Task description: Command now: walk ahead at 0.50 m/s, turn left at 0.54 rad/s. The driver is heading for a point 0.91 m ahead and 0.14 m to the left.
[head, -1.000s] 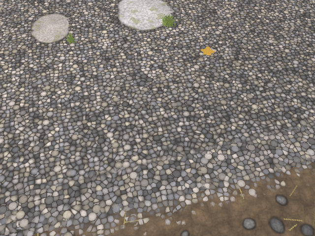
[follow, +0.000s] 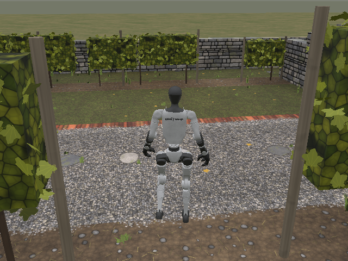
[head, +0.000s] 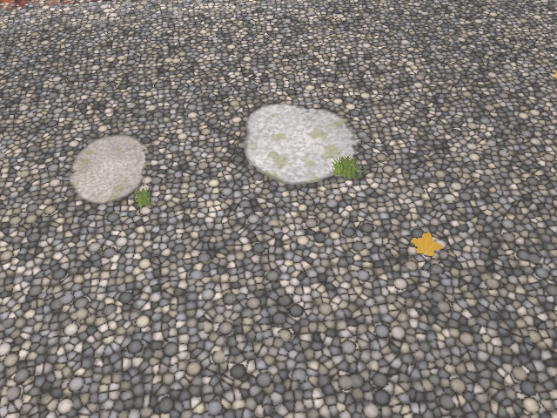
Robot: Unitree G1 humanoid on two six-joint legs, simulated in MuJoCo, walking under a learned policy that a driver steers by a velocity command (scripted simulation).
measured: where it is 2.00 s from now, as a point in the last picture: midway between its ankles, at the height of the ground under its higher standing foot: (206, 287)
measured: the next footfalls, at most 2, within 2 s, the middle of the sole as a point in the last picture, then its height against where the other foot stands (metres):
left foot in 0.36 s outside the picture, level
right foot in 0.90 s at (268, 344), level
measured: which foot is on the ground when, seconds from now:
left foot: up 0.00-0.34, down 0.36-0.92, up 0.94-1.00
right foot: down 0.00-0.34, up 0.36-0.88, down 0.90-1.00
